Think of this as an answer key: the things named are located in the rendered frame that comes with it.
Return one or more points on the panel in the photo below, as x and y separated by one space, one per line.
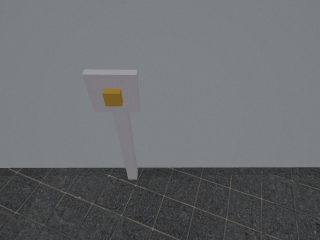
96 80

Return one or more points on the button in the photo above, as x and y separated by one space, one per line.
112 97

